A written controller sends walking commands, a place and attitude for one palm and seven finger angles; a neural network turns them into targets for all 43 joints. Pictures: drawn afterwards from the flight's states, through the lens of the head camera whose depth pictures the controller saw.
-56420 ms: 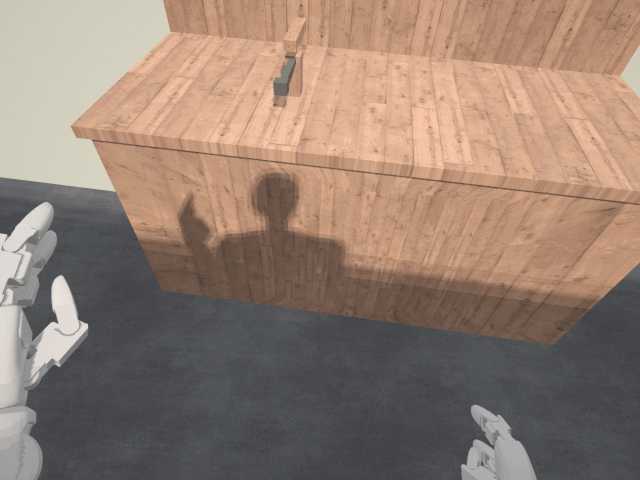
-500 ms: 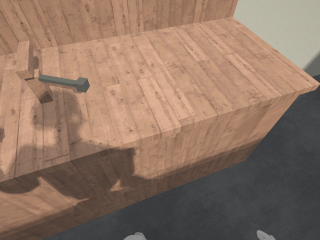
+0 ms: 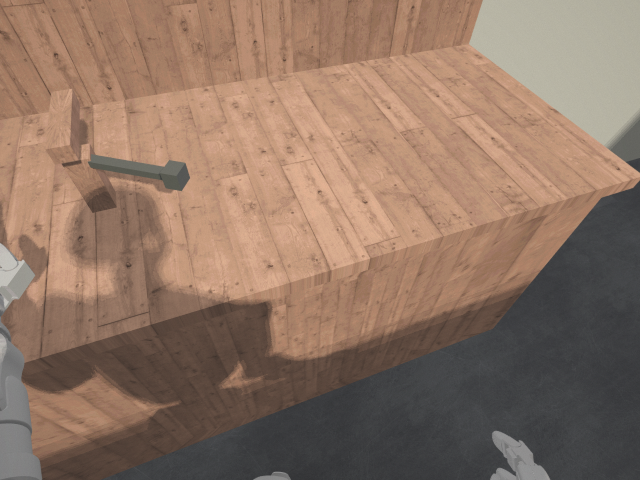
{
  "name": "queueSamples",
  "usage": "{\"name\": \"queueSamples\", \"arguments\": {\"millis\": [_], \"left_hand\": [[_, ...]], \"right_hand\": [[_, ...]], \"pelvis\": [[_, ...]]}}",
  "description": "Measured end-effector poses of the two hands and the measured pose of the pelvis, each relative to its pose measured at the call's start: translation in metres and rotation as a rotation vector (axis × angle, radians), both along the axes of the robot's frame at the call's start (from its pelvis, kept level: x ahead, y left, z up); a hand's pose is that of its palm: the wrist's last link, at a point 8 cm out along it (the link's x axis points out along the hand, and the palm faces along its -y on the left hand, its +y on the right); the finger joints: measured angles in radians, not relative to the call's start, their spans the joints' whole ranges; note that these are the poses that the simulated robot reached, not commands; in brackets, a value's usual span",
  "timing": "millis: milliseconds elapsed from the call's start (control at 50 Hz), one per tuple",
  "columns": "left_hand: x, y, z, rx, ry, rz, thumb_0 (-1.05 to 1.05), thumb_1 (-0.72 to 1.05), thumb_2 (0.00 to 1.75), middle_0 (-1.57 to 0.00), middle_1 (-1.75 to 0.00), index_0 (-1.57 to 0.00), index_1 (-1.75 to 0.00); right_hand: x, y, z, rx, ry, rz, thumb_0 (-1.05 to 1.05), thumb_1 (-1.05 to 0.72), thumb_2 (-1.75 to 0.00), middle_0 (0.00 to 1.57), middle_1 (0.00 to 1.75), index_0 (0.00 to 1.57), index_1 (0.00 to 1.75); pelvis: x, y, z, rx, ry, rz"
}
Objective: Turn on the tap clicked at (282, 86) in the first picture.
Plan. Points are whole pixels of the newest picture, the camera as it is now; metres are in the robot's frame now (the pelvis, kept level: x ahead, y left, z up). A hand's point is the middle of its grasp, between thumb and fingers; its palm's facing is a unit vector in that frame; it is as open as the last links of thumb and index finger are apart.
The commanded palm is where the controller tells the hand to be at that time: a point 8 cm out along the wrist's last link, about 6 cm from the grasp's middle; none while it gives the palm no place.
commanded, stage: push the lever round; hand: left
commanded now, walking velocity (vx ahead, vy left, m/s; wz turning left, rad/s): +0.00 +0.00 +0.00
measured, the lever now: (175, 175) +0.47 +0.24 +0.11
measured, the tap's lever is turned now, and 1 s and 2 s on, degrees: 57 57 57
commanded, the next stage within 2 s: none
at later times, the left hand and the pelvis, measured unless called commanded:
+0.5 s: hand (66, 257) +0.32 +0.32 +0.11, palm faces +0.69 -0.73 -0.06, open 7.8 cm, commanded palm +0.27 +0.34 +0.10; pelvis +0.00 -0.01 +0.00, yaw +0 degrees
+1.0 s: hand (97, 243) +0.35 +0.30 +0.11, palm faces +0.76 -0.65 -0.06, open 7.8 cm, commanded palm +0.30 +0.31 +0.10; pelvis +0.00 -0.03 +0.00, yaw +0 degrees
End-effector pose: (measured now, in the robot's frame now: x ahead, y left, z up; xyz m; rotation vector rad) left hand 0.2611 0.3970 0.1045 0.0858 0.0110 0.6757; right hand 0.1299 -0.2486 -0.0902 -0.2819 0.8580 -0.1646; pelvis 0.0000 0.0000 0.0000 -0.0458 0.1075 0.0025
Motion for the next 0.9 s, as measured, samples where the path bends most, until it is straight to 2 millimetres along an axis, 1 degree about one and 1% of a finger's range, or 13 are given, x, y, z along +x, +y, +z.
{"name": "queueSamples", "arguments": {"millis": [160, 240, 340, 400, 540, 640, 740, 820, 900], "left_hand": [[0.01, -0.016, 0.005, 0.01, -0.006, -0.02, 0.02, 0.9, 0.9, -0.15, -0.15, -0.15, -0.15], [0.007, -0.023, 0.005, 0.005, -0.018, 0.006, 0.02, 0.9, 0.9, -0.15, -0.15, -0.15, -0.15], [0.002, -0.029, -0.002, -0.015, 0.007, 0.05, 0.02, 0.9, 0.9, -0.15, -0.15, -0.15, -0.15], [0.002, -0.036, -0.003, -0.015, -0.005, 0.076, 0.02, 0.9, 0.9, -0.15, -0.15, -0.15, -0.15], [0.015, -0.057, 0.009, 0.007, -0.048, 0.071, 0.02, 0.9, 0.9, -0.15, -0.15, -0.15, -0.15], [0.024, -0.069, 0.007, -0.022, -0.01, 0.077, 0.02, 0.9, 0.9, -0.15, -0.15, -0.15, -0.15], [0.023, -0.074, 0.002, -0.027, 0.007, 0.138, 0.02, 0.9, 0.9, -0.15, -0.15, -0.15, -0.15], [0.02, -0.074, 0.004, -0.013, -0.012, 0.186, 0.02, 0.9, 0.9, -0.15, -0.15, -0.15, -0.15], [0.023, -0.076, 0.006, -0.011, -0.025, 0.198, 0.02, 0.9, 0.9, -0.15, -0.15, -0.15, -0.15]], "right_hand": [[-0.002, -0.003, 0.001, 0.009, -0.006, -0.019, 0.01, -0.9, -0.9, 0.21, 0.3, 0.2, 0.3], [-0.001, -0.005, 0.001, 0.019, -0.012, -0.024, 0.01, -0.9, -0.9, 0.21, 0.3, 0.2, 0.3], [0.002, -0.007, -0.001, 0.022, -0.009, -0.014, 0.01, -0.9, -0.9, 0.21, 0.3, 0.2, 0.3], [0.005, -0.007, -0.002, 0.017, -0.007, 0.002, 0.01, -0.9, -0.9, 0.21, 0.3, 0.2, 0.3], [0.01, -0.009, -0.004, 0.031, -0.02, 0.011, 0.01, -0.9, -0.9, 0.21, 0.3, 0.2, 0.3], [0.011, -0.011, -0.004, 0.049, -0.026, -0.004, 0.01, -0.9, -0.9, 0.21, 0.3, 0.2, 0.3], [0.009, -0.018, -0.004, 0.053, -0.019, -0.013, 0.01, -0.9, -0.9, 0.21, 0.3, 0.2, 0.3], [0.006, -0.025, -0.006, 0.044, -0.001, -0.013, 0.01, -0.9, -0.9, 0.21, 0.3, 0.2, 0.3], [0.003, -0.031, -0.009, 0.033, 0.025, -0.015, 0.01, -0.9, -0.9, 0.21, 0.3, 0.2, 0.3]], "pelvis": [[0.004, 0.0, 0.001, 0.004, -0.001, -0.01], [0.005, -0.002, 0.001, 0.005, -0.006, -0.013], [0.004, -0.005, 0.001, 0.007, -0.012, -0.007], [0.002, -0.007, 0.0, 0.008, -0.014, -0.003], [0.0, -0.013, -0.001, 0.012, -0.015, 0.0], [0.001, -0.018, 0.0, 0.017, -0.015, -0.005], [0.004, -0.023, 0.0, 0.02, -0.014, -0.011], [0.004, -0.026, -0.002, 0.02, -0.015, -0.008], [0.003, -0.029, -0.003, 0.02, -0.012, -0.003]]}}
